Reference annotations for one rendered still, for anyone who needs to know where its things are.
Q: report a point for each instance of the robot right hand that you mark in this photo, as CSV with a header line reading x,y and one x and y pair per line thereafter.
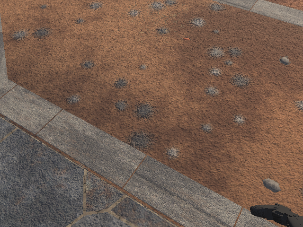
x,y
278,213

